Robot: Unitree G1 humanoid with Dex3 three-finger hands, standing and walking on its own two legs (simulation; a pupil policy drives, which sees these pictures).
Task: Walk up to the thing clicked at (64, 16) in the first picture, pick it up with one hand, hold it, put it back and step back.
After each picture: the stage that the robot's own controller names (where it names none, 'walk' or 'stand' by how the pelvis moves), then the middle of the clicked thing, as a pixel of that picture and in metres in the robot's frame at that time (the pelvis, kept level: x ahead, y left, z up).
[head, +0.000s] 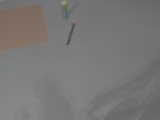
stand; (64, 10) +1.95 +0.28 -0.65
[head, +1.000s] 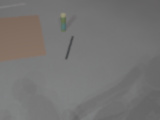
walk; (63, 22) +1.81 +0.24 -0.64
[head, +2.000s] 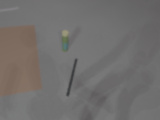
walk; (65, 41) +1.24 +0.13 -0.65
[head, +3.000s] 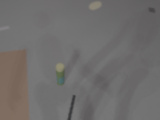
walk; (60, 74) +0.80 +0.17 -0.64
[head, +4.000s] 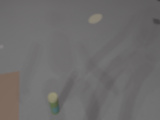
walk; (54, 104) +0.57 +0.21 -0.64
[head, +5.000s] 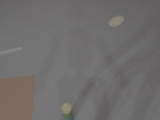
stand; (67, 114) +0.48 +0.15 -0.63
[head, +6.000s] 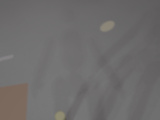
stand; out of the picture +0.44 +0.18 -0.65
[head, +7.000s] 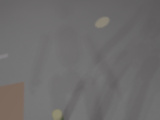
stand; out of the picture +0.44 +0.20 -0.66
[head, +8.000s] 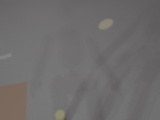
stand; out of the picture +0.45 +0.18 -0.66
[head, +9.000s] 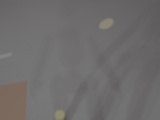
stand; out of the picture +0.44 +0.18 -0.66
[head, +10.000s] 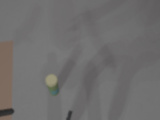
go down; (52, 86) +0.48 +0.16 -0.53
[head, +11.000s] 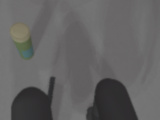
go down; (23, 44) +0.53 +0.21 -0.26
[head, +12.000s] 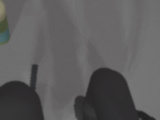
close in; out of the picture +0.52 +0.23 -0.22
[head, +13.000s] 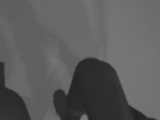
close; out of the picture +0.51 +0.27 -0.17
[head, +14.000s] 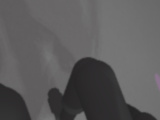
lift; out of the picture +0.48 +0.25 -0.18
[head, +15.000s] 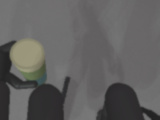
lift; (33, 68) +0.35 +0.18 -0.03
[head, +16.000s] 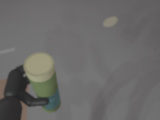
hold; (46, 87) +0.30 +0.13 +0.08
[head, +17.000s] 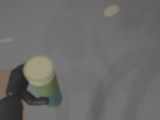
hold; (47, 86) +0.31 +0.13 +0.05
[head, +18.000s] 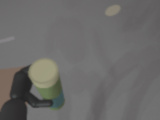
hold; (50, 89) +0.30 +0.12 +0.04
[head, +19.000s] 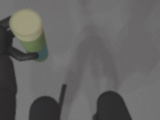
crouch; (34, 42) +0.45 +0.14 -0.02
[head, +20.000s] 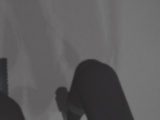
lower; out of the picture +0.49 +0.25 -0.17
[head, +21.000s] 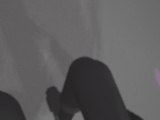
lower; out of the picture +0.48 +0.26 -0.18
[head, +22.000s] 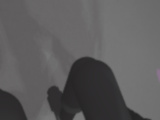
lower; out of the picture +0.48 +0.26 -0.18
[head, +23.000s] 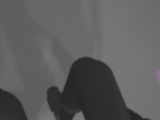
lower; out of the picture +0.48 +0.26 -0.18
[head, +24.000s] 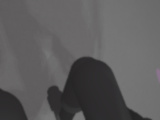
rest; out of the picture +0.48 +0.26 -0.18
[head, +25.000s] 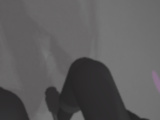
open; out of the picture +0.48 +0.24 -0.19
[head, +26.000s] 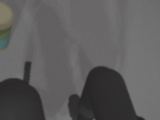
stand; out of the picture +0.49 +0.22 -0.20
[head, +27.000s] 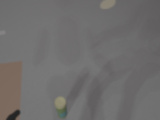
stand; (61, 108) +0.44 +0.13 -0.56
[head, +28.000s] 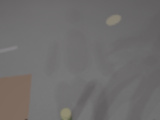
stand; (67, 119) +0.44 +0.13 -0.60
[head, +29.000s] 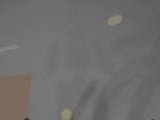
stand; out of the picture +0.43 +0.12 -0.60
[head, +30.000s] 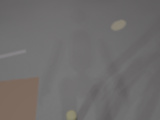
stand; out of the picture +0.45 +0.12 -0.65
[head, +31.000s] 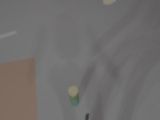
walk; (74, 96) +0.52 +0.10 -0.63
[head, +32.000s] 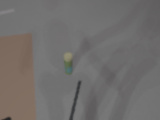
walk; (68, 64) +0.78 +0.10 -0.62
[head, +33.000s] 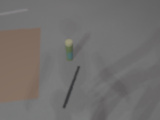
stand; (69, 50) +1.05 +0.16 -0.63
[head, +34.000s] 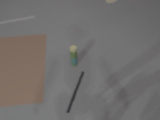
stand; (73, 56) +1.06 +0.13 -0.66
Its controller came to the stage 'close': yes
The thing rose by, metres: 0.69
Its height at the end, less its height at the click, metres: +0.00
